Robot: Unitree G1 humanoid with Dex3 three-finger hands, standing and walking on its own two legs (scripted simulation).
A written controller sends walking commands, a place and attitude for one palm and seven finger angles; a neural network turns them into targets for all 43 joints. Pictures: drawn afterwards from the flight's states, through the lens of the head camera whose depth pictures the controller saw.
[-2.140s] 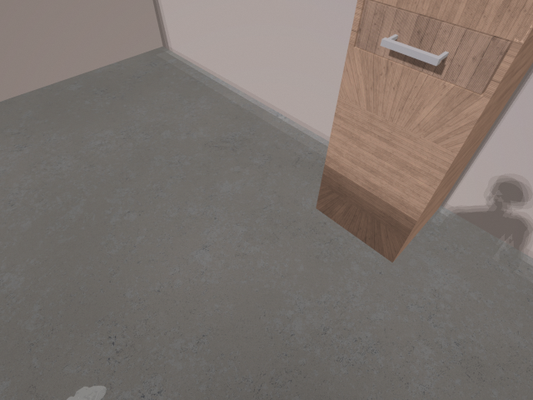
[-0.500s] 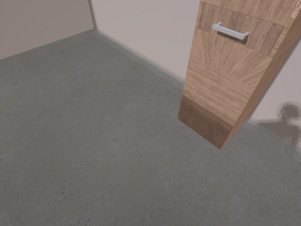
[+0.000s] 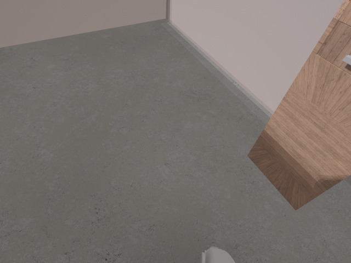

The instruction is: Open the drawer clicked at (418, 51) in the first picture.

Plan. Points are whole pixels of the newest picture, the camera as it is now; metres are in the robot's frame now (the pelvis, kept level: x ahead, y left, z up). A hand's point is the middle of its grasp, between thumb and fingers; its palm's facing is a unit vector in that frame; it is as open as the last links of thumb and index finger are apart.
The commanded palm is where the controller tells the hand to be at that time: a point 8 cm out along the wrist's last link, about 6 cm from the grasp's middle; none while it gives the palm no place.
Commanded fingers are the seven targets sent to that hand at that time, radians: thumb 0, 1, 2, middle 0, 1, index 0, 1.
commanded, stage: turn to face it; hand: left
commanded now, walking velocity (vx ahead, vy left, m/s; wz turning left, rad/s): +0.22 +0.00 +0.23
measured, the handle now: out of the picture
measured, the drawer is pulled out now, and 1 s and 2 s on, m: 0.00 0.00 0.00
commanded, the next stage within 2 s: take the last steps up to it in 1.76 s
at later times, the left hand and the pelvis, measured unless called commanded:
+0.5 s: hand (126, 240) +0.20 +0.13 -0.18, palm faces -0.06 -0.97 -0.23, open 7.3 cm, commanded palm none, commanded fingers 0.00 0.90 0.90 -0.20 -0.30 -0.20 -0.30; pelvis +0.14 -0.05 -0.01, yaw -6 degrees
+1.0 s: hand (118, 200) +0.31 +0.18 -0.17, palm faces -0.37 -0.89 -0.24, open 7.4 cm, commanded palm none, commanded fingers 0.00 0.90 0.90 -0.20 -0.30 -0.20 -0.30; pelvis +0.15 +0.00 +0.00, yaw -26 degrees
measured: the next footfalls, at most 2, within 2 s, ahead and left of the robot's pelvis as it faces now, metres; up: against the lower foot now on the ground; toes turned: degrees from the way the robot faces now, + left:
right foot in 0.26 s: +0.25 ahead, -0.13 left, +0.00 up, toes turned -6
left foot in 0.72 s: +0.22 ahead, +0.09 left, +0.00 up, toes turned -14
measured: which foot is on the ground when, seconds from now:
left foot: down 0.00-0.26, up 0.28-0.70, down 0.72-1.00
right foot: up 0.00-0.24, down 0.26-0.72, up 0.74-1.00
